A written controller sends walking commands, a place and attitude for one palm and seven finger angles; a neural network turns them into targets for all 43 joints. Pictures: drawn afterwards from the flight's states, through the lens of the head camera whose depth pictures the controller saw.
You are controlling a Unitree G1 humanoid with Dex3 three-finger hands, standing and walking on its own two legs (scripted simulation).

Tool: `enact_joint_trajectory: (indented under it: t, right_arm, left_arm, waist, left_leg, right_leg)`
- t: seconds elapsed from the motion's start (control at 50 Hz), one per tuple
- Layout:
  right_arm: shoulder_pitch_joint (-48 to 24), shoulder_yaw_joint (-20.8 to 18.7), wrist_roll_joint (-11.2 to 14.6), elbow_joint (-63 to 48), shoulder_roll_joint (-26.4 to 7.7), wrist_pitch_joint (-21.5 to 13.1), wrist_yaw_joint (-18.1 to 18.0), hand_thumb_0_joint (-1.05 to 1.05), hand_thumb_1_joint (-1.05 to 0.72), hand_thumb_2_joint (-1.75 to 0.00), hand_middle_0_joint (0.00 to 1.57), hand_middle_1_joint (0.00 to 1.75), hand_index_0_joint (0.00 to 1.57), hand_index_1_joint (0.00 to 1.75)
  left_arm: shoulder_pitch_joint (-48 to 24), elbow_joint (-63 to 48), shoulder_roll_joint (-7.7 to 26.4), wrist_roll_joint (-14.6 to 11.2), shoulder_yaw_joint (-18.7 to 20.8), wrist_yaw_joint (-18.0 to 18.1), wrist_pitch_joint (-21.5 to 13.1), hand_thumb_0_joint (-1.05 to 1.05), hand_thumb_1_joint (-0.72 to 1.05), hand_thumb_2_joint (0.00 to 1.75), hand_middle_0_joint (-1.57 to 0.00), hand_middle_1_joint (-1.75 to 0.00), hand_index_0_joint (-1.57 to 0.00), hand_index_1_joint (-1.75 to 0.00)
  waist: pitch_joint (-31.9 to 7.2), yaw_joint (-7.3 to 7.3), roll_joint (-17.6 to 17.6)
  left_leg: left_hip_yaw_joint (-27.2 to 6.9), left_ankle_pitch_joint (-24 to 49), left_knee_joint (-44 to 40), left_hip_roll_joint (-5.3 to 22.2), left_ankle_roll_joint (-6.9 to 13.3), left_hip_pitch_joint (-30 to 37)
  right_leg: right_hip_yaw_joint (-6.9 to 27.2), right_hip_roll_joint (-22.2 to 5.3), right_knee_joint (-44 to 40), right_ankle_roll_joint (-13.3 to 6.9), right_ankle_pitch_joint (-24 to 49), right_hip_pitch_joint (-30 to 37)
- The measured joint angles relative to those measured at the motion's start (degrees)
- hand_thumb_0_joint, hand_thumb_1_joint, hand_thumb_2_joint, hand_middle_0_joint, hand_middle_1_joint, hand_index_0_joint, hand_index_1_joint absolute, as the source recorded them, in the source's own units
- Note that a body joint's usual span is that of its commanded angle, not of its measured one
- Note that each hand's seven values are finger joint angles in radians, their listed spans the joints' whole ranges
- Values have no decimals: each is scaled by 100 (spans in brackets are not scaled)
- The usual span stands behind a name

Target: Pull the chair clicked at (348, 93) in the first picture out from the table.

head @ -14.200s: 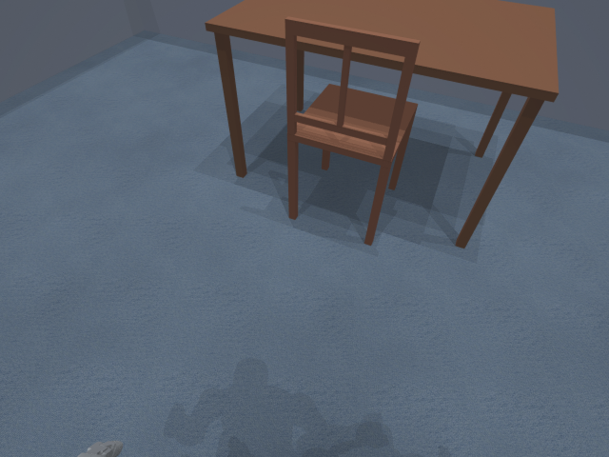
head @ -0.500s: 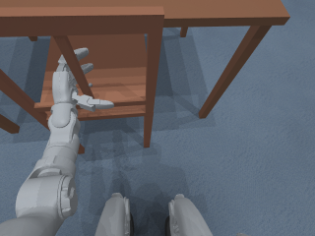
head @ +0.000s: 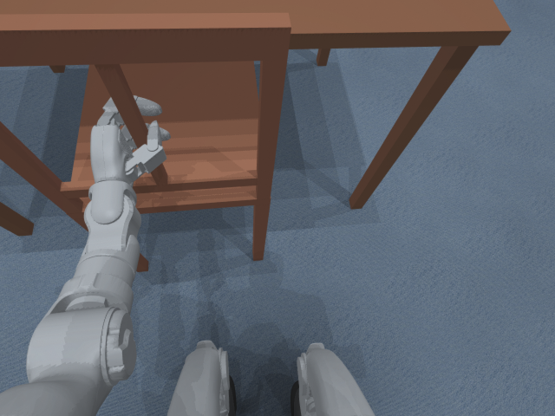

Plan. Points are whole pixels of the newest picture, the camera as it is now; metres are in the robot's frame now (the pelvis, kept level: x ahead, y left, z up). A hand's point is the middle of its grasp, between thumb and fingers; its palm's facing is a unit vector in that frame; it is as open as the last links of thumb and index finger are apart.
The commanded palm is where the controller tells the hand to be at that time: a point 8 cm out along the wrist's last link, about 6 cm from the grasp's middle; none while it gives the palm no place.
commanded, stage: hook a spindle and tug to test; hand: left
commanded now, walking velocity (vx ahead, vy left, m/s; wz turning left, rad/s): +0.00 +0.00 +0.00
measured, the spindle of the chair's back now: (140, 133) +0.51 +0.18 +0.03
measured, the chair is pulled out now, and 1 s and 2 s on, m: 0.00 0.05 0.19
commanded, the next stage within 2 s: step backward, pulling the chair out in 0.56 s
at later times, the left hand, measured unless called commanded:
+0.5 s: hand (160, 163) +0.46 +0.14 +0.03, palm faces +0.08 -1.00 +0.00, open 5.1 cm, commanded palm +0.41 +0.19 +0.03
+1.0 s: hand (163, 173) +0.43 +0.13 +0.05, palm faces +0.02 -0.99 -0.13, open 5.1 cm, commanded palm +0.41 +0.18 +0.05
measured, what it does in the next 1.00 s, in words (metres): rises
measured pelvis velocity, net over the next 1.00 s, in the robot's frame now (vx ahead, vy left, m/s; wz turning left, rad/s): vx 0.04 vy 0.01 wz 0.02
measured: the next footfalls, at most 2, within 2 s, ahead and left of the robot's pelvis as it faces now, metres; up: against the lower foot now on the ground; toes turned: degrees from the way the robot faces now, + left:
none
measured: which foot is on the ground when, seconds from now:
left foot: down 0.00-1.00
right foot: down 0.00-1.00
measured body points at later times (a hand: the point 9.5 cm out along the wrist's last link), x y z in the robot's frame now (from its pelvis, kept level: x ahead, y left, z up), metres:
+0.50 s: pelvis +0.03 +0.00 +0.02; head +0.16 +0.01 +0.44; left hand +0.45 +0.20 +0.03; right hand +0.10 -0.25 -0.11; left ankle +0.04 +0.10 -0.61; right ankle +0.01 -0.12 -0.61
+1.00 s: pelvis +0.04 +0.01 +0.10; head +0.14 +0.02 +0.54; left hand +0.43 +0.19 +0.06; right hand +0.11 -0.26 -0.02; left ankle +0.04 +0.10 -0.61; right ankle +0.01 -0.12 -0.61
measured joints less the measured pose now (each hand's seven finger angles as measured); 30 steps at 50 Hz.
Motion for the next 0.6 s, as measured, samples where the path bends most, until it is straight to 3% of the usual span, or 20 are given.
enact_joint_trajectory:
  t: [0.18, 0.6]
  right_arm:
    - [-34, -9, 33, -115, 35, 32, 48, 0, -91, -89, 20, 30, 20, 30]
    - [-201, -90, 101, -268, 77, -114, 87, 0, -91, -89, 20, 30, 20, 30]
  left_arm:
    - [393, -458, -101, -94, -70, 31, 111, 1, 78, 81, -45, -145, -44, -145]
    - [1829, -1981, -602, -243, -654, 189, 246, 2, 78, 80, -42, -145, -42, -145]
  waist:
    - [-28, 15, -2]
    - [-67, 262, -37]
  left_leg:
    - [68, -41, -111, 16, 14, 157]
    - [117, -135, -443, -29, -2, 680]
  right_leg:
    - [72, 17, -115, 22, -6, 127]
    - [127, -10, -440, 33, -89, 633]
